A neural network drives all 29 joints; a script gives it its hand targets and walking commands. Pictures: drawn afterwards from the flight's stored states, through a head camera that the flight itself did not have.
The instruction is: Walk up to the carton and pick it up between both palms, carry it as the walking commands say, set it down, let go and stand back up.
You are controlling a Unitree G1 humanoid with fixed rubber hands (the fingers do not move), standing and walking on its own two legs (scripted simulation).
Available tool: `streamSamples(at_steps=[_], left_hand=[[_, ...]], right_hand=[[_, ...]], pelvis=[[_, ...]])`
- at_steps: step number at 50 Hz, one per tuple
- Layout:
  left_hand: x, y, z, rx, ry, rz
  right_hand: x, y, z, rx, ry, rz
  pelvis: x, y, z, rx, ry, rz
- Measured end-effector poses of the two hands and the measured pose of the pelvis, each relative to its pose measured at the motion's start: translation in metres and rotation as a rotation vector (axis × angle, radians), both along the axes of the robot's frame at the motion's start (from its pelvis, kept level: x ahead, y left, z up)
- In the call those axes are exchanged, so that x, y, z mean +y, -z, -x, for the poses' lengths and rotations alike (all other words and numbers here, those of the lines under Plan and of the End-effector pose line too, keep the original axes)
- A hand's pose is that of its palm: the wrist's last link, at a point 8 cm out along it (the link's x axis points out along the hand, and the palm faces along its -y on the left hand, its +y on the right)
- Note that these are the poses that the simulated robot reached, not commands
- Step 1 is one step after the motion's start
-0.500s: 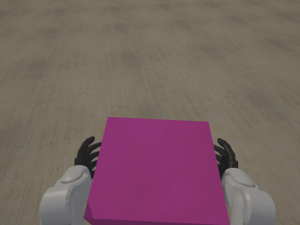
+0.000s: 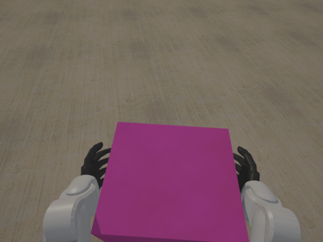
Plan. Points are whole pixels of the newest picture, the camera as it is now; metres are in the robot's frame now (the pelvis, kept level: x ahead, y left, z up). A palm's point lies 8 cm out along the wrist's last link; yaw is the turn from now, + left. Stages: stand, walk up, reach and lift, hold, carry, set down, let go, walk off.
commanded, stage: carry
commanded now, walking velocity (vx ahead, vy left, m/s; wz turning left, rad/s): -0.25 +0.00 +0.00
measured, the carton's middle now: (167, 195) +0.23 +0.00 +0.02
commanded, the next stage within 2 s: none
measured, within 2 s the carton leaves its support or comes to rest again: neither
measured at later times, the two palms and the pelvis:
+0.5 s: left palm (68, 212) +0.16 +0.18 +0.11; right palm (251, 216) +0.16 -0.15 +0.11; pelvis -0.07 +0.01 +0.02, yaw +0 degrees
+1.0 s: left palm out of the picture +0.11 +0.19 +0.10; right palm out of the picture +0.12 -0.13 +0.10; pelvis -0.12 +0.03 +0.01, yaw +0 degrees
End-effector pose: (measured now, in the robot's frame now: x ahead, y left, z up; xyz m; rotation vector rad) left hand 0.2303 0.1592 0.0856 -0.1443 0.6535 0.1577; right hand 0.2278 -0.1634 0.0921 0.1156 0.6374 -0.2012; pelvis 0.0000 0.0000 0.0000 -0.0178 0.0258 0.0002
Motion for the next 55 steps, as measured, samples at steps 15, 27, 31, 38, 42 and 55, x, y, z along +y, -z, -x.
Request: streamSamples(at_steps=[15,27,31,38,42,55], left_hand=[[0.025,-0.006,0.044,0.009,-0.032,-0.017],[0.016,-0.023,0.072,-0.031,0.000,-0.026],[0.021,-0.018,0.083,-0.010,-0.001,-0.019],[0.031,-0.018,0.110,0.007,-0.026,-0.020],[0.032,-0.019,0.117,0.002,-0.029,-0.019],[0.027,-0.003,0.110,0.035,-0.005,-0.026]], right_hand=[[0.025,0.001,0.035,0.008,-0.033,-0.014],[0.015,-0.016,0.071,-0.032,0.000,-0.022],[0.021,-0.013,0.081,-0.010,-0.002,-0.014],[0.031,-0.012,0.101,0.007,-0.025,-0.017],[0.032,-0.013,0.108,0.002,-0.028,-0.015],[0.026,0.003,0.107,0.034,-0.015,-0.009]], pelvis=[[0.018,-0.007,0.044,0.025,-0.013,0.021],[0.018,-0.012,0.072,0.025,-0.010,-0.020],[0.023,-0.013,0.085,0.018,-0.011,-0.034],[0.027,-0.015,0.104,0.008,-0.003,-0.027],[0.027,-0.015,0.111,0.009,-0.002,-0.026],[0.026,-0.014,0.121,0.009,0.002,-0.024]])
